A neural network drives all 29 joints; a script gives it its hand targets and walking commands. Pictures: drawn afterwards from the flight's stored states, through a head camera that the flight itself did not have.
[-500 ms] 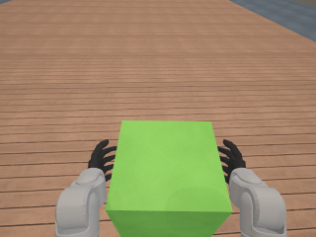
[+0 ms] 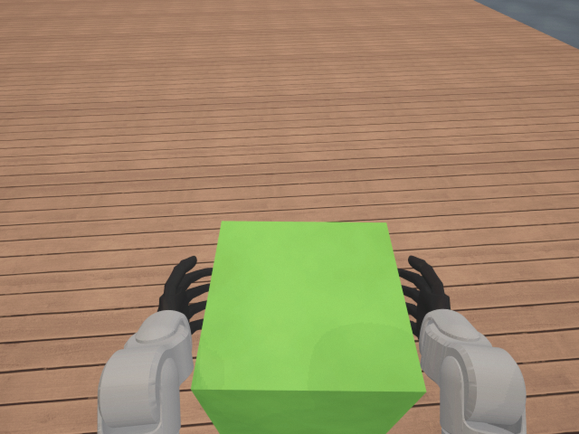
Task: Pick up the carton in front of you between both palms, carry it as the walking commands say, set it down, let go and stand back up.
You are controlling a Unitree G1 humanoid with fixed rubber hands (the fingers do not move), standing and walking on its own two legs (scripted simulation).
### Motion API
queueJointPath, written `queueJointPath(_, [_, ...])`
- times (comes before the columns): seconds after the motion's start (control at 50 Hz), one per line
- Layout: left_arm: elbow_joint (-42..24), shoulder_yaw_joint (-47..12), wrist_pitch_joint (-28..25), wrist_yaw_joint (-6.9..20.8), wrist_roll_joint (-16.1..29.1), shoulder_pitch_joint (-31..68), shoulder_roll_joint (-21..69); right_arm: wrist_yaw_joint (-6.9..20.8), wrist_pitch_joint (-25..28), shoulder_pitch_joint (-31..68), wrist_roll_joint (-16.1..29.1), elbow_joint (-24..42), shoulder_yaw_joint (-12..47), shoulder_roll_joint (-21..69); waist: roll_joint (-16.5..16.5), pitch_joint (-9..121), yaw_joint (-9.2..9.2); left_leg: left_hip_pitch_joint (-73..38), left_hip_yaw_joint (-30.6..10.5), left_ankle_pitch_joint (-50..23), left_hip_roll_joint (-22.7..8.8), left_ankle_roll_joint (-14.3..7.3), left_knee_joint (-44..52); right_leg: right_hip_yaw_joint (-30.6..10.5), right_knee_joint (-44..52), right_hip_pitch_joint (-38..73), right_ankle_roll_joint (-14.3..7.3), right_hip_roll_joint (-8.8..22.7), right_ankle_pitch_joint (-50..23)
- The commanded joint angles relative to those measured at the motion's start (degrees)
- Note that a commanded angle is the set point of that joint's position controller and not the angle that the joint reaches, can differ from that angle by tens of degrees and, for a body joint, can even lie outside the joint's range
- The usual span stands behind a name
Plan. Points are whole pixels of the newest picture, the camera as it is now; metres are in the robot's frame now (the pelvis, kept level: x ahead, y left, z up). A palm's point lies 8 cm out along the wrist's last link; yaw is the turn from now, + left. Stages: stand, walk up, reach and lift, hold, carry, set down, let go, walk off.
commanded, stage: carry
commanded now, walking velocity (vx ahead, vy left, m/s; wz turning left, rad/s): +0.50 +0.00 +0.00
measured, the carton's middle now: (302, 339) +0.25 +0.00 +0.03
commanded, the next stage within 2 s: none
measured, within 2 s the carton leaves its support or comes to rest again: neither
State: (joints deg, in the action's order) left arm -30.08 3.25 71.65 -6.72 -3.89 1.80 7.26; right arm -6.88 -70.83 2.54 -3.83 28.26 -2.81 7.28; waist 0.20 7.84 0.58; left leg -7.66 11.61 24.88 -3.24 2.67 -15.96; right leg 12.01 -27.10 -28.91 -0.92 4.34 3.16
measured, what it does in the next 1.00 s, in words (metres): walks ahead: left foot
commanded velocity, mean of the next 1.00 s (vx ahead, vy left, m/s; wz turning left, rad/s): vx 0.50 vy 0.00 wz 0.00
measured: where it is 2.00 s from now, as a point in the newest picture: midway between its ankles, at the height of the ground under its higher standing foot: (293, 281)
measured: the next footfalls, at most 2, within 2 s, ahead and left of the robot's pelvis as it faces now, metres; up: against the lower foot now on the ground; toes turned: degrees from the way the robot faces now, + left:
left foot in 0.54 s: +0.55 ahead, +0.11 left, +0.00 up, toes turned +11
right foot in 1.06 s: +0.91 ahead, -0.10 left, +0.00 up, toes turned -7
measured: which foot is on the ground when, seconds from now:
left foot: down 0.00-0.04, up 0.06-0.52, down 0.54-1.00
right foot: down 0.00-0.56, up 0.58-1.00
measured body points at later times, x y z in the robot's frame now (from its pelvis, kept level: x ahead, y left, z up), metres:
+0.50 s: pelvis +0.34 +0.00 +0.01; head +0.31 +0.00 +0.46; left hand +0.58 +0.15 +0.11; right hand +0.58 -0.15 +0.11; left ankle +0.50 +0.12 -0.71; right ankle +0.15 -0.10 -0.72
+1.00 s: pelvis +0.67 +0.01 +0.01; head +0.66 +0.02 +0.46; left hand +0.93 +0.16 +0.11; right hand +0.92 -0.14 +0.11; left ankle +0.51 +0.10 -0.72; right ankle +0.84 -0.12 -0.69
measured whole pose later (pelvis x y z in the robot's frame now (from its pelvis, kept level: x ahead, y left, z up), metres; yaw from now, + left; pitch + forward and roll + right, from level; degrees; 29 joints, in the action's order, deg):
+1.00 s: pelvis +0.67 +0.01 +0.01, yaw -1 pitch +3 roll -1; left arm -31.8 2.4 71.0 -6.4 -4.5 1.4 7.3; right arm -6.8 -69.7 1.7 -3.3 30.0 -2.9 7.3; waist -0.6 6.3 0.3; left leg -6.5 11.5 18.9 -1.3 0.1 -9.4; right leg 9.8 -31.5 -34.0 0.0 5.6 0.2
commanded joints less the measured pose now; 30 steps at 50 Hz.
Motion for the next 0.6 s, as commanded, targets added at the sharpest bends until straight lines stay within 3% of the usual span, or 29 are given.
queueJointPath(0.0, [0.2,-35.9,-0.1,9.0,17.6,20.3,43.9,9.4,-0.7,22.0,17.7,3.0,36.3,42.2,1.1,10.2,-2.61,16.9,1.9,-36.0,-6.0,-3.6,-27.9,-4.1,2.4,30.8,-1.2,1.1,10.0])
queueJointPath(0.02, [1.2,-35.6,-0.5,9.3,17.3,21.3,43.6,9.5,-1.0,22.2,18.1,4.1,37.4,43.6,-16.5,16.8,-2.62,35.0,-0.3,-19.7,0.8,-0.2,-47.3,-33.5,9.7,44.6,-9.4,17.9,20.6])
queueJointPath(0.04, [2.3,-36.1,-0.9,9.8,18.1,19.6,46.2,9.9,-0.8,23.6,18.9,4.4,38.0,44.5,-19.0,14.4,-1.91,43.5,-6.7,0.4,3.8,-0.9,-56.5,-42.1,16.9,44.1,-11.3,20.0,10.1])
queueJointPath(0.06, [0.6,-36.9,-1.5,10.4,18.8,21.0,48.7,10.3,-0.1,23.6,19.1,3.5,38.9,47.5,-14.0,14.6,-1.84,45.4,-11.0,-0.1,0.1,-2.9,-61.5,-34.0,14.0,42.2,-10.5,19.4,1.2])
queueJointPath(0.1, [0.6,-38.0,-3.2,11.3,19.1,22.5,53.5,11.1,1.5,23.9,19.2,2.3,39.8,52.7,-3.4,13.5,-1.27,43.9,-12.8,-6.7,-4.6,-4.1,-56.1,-23.3,13.1,34.0,-7.1,16.2,-3.5])
queueJointPath(0.14, [0.5,-39.0,-4.5,11.8,19.5,22.8,55.1,11.3,3.1,22.6,18.4,1.1,40.6,55.2,-5.7,12.7,-1.2,40.9,-10.7,-11.4,-4.8,-3.6,-50.3,-16.9,16.2,29.3,-4.7,14.1,1.7])
queueJointPath(0.18, [0.6,-39.1,-5.3,12.3,19.4,20.9,54.5,11.0,4.3,20.1,17.2,0.4,40.5,55.3,-7.3,11.3,-1.26,42.0,-8.9,-14.2,-4.6,-2.8,-45.1,-13.5,18.5,28.4,-4.8,12.6,5.6])
queueJointPath(0.26, [-0.6,-39.3,-5.7,12.5,19.2,19.3,51.1,10.2,4.8,18.4,16.2,1.7,40.5,52.9,-7.3,6.0,-1.03,47.3,-6.0,-19.8,-4.4,-1.2,-33.2,-9.8,21.0,30.6,-6.0,11.4,3.9])
queueJointPath(0.34, [-3.1,-38.3,-4.6,11.4,18.5,19.0,46.5,9.5,3.5,19.6,17.3,4.9,40.6,48.7,-7.5,1.7,-1.34,46.7,-3.4,-24.1,-3.5,-1.1,-22.1,-5.8,20.6,31.5,-5.9,10.1,-2.3])
queueJointPath(0.44, [-3.9,-36.6,-1.7,9.4,17.7,18.9,41.3,8.7,0.5,20.0,18.2,6.1,38.8,42.9,-9.1,-3.0,-1.61,41.8,0.0,-25.2,-1.6,-3.5,-13.3,-3.4,18.7,34.0,-4.4,10.4,-11.7])
queueJointPath(0.48, [-4.4,-36.7,-0.7,8.9,17.8,19.8,40.2,8.6,-0.3,19.9,18.3,5.5,37.6,41.8,-9.6,-0.3,-1.06,32.8,2.3,-21.4,0.6,-4.7,-12.5,-1.2,10.4,34.4,-3.1,10.3,-24.3])
queueJointPath(0.5, [-4.7,-36.9,-0.3,8.8,18.0,20.7,39.9,8.5,-0.6,19.4,18.2,4.8,36.8,41.6,-8.0,2.9,0.12,22.9,4.7,-19.4,3.2,-4.8,-9.7,1.6,0.8,32.0,-1.7,8.4,-27.6])
queueJointPath(0.52, [-5.3,-37.1,0.2,8.6,18.2,21.6,39.5,8.6,-0.8,18.7,17.9,4.4,36.1,41.6,-3.7,7.7,1.18,10.1,1.6,-15.7,1.7,-4.7,-9.5,1.8,-11.7,25.1,-0.4,6.0,-20.9])
queueJointPath(0.54, [-6.1,-37.6,0.7,8.6,18.9,22.0,40.4,8.9,-0.7,19.9,17.5,4.2,35.1,40.9,11.0,14.3,1.14,-5.3,-24.8,-5.1,-15.0,-11.7,-5.6,0.2,-30.5,6.7,2.7,1.3,-6.0])
queueJointPath(0.56, [-6.4,-38.2,0.8,8.9,19.3,22.6,41.6,9.2,-0.6,19.0,17.9,3.0,35.4,43.0,19.5,15.9,0.4,-9.3,-42.8,-10.5,-21.6,-15.8,4.7,-5.0,-42.8,-4.8,3.0,-6.0,22.6])
queueJointPath(0.58, [-5.4,-38.9,0.4,9.2,19.4,23.9,44.1,9.7,-0.4,19.9,19.1,4.1,36.1,45.2,14.1,14.4,0.46,-7.4,-36.4,-20.2,-21.1,-15.3,3.2,-11.6,-49.8,-7.8,1.3,-2.4,23.2])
